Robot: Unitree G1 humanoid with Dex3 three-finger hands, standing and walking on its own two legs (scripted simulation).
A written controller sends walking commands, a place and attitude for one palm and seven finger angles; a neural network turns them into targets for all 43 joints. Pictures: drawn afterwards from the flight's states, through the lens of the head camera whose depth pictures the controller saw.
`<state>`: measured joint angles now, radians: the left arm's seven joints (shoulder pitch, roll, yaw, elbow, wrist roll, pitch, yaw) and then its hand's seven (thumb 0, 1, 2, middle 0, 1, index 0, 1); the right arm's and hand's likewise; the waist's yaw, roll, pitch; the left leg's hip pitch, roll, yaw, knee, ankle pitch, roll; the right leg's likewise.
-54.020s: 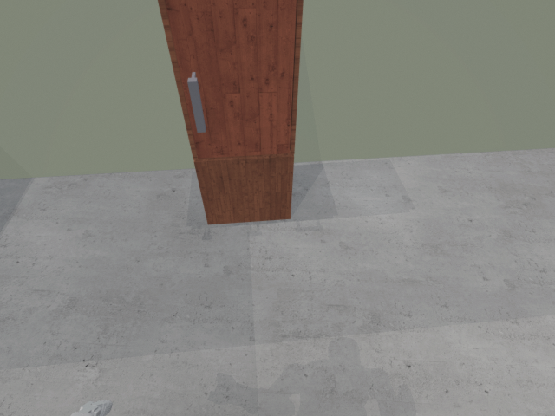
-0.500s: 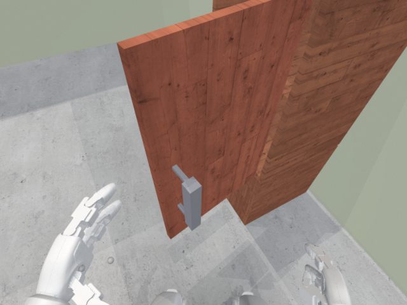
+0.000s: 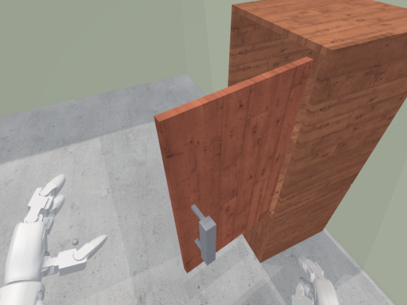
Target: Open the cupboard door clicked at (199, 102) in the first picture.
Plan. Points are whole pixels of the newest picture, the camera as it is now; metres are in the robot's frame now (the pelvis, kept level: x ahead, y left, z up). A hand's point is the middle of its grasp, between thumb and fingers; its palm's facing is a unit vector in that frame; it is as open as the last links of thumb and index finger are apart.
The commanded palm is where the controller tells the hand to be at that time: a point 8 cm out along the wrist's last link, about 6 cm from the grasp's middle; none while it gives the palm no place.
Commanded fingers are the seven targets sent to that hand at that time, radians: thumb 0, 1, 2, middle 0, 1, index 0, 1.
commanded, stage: draw the hand back to the body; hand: left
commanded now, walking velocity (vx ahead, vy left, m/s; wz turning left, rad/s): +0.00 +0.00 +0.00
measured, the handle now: (202, 235) +0.31 +0.04 -0.08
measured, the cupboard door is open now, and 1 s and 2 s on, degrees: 100 100 100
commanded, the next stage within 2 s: step back with the hand held close in 0.62 s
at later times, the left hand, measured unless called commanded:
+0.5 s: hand (53, 216) +0.19 +0.24 +0.17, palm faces +0.44 -0.81 -0.39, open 7.6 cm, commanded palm +0.14 +0.28 +0.19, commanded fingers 0.00 0.90 0.90 -0.20 -0.30 -0.20 -0.30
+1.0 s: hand (50, 226) +0.18 +0.24 +0.17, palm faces +0.37 -0.79 -0.49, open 7.4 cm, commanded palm +0.12 +0.28 +0.19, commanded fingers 0.00 0.90 0.90 -0.20 -0.30 -0.20 -0.30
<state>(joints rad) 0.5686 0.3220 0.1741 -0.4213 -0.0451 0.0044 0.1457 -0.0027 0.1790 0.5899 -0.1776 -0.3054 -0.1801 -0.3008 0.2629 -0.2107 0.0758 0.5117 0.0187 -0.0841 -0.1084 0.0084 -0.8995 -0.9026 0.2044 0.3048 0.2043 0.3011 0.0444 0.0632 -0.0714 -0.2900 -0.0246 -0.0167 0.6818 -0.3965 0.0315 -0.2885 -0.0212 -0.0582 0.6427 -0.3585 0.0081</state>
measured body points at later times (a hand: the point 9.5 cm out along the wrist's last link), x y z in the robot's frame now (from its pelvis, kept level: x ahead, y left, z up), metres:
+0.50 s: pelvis +0.00 -0.02 +0.02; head -0.02 -0.04 +0.47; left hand +0.16 +0.28 +0.20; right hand +0.18 -0.24 -0.06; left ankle -0.02 +0.10 -0.72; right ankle -0.01 -0.13 -0.72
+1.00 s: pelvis -0.03 -0.02 +0.02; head -0.01 -0.04 +0.47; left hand +0.15 +0.28 +0.20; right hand +0.15 -0.26 -0.07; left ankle -0.02 +0.10 -0.72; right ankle -0.01 -0.13 -0.72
